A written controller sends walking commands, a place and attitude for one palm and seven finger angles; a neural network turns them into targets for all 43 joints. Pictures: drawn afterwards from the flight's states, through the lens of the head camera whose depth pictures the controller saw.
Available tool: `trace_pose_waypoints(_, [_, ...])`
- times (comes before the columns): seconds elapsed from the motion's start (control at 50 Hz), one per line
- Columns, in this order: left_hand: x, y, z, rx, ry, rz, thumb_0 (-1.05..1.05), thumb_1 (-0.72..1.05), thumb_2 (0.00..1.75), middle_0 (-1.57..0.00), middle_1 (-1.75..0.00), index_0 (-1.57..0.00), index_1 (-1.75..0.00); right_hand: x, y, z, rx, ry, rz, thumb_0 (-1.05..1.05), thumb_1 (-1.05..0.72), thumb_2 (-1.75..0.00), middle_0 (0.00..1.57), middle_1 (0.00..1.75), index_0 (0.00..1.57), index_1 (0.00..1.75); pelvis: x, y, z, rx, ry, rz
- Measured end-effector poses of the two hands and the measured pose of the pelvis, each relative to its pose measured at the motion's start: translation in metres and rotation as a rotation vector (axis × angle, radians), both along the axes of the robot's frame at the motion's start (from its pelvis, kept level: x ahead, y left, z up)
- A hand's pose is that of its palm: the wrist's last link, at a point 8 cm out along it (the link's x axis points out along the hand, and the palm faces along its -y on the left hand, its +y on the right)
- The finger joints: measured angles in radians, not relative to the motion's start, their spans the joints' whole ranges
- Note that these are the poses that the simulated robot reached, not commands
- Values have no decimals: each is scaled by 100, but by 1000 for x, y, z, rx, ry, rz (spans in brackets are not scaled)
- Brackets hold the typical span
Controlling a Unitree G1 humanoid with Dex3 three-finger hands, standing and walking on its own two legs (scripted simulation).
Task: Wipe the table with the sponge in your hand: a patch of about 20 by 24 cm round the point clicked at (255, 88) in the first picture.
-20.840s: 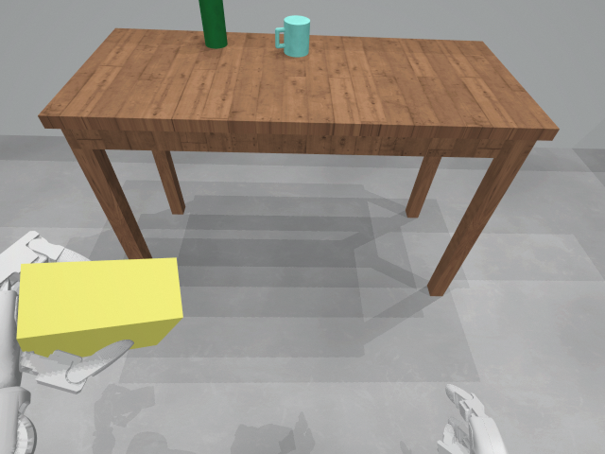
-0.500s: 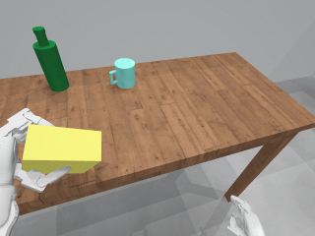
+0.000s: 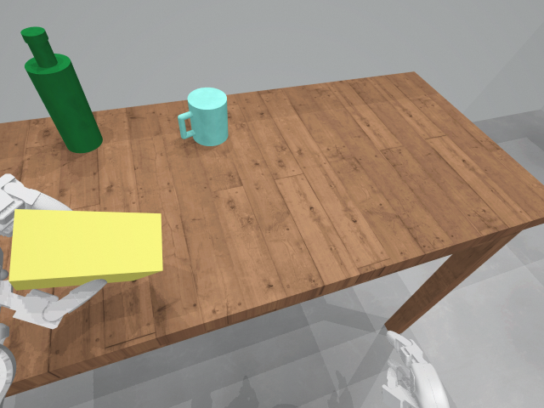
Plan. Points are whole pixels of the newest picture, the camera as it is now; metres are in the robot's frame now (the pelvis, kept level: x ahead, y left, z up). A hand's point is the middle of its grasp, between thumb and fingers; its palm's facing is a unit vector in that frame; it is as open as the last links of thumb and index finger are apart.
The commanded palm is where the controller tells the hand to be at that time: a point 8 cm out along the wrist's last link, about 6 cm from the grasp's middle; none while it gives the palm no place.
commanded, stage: come to a stop and stand still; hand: left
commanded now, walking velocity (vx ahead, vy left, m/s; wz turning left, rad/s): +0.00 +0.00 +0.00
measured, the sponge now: (107, 252) +0.25 +0.22 +0.14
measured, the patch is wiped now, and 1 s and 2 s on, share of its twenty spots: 0.00 0.00 0.00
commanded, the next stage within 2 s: look again from close up in 0.36 s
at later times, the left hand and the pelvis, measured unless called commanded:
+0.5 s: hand (69, 272) +0.21 +0.23 +0.17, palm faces +0.38 -0.85 -0.37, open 10.2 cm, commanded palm +0.15 +0.27 +0.18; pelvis -0.01 -0.01 +0.00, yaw +0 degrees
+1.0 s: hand (32, 221) +0.24 +0.27 +0.20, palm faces +0.44 -0.76 -0.47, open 10.2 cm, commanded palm +0.16 +0.27 +0.19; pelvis -0.02 -0.02 +0.00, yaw +1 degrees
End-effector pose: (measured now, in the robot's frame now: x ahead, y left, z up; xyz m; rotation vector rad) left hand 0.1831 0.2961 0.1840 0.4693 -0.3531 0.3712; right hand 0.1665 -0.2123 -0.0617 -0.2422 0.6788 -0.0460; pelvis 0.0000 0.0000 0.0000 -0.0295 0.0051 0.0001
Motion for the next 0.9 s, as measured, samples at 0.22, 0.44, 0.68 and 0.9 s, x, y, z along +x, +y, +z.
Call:
trace_pose_waypoints(0.22, [-3,-14,-9,-2,94,-48,-1,-51,103,-72,-133,-74,-133,11,-14,12,0,-58,-53,1,-90,-90,21,30,20,30,1,-7,2,0,-7,-6])
trace_pose_waypoints(0.44, [-16,-21,-5,-45,55,-12,-1,-51,103,-72,-133,-74,-133,-6,-23,4,-22,-10,-42,1,-90,-90,21,30,20,30,-6,-10,4,2,-20,3])
trace_pose_waypoints(0.68, [-14,-21,-10,-27,118,-13,-1,-51,103,-72,-133,-74,-133,-14,-23,0,0,4,-63,1,-90,-90,21,30,20,30,-7,-13,5,2,-14,1])
trace_pose_waypoints(0.9, [-5,-18,10,78,63,-38,-1,-51,103,-72,-133,-74,-133,-3,-22,3,-47,4,-19,1,-90,-90,21,30,20,30,-6,-14,3,3,-17,23])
